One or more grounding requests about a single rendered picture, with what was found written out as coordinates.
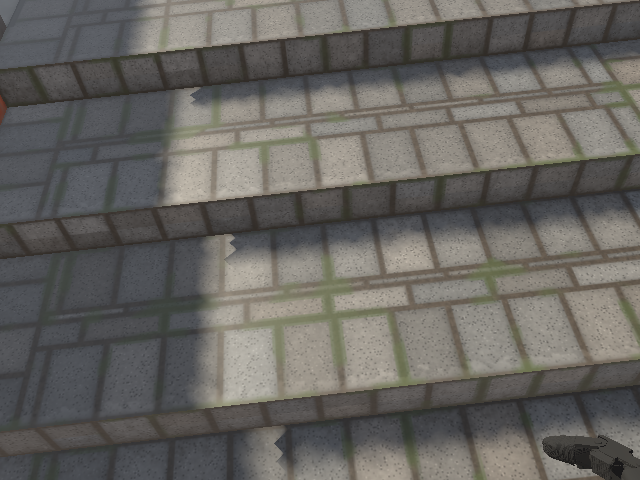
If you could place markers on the right robot hand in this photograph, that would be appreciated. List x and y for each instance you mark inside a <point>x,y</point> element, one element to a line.
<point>606,457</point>

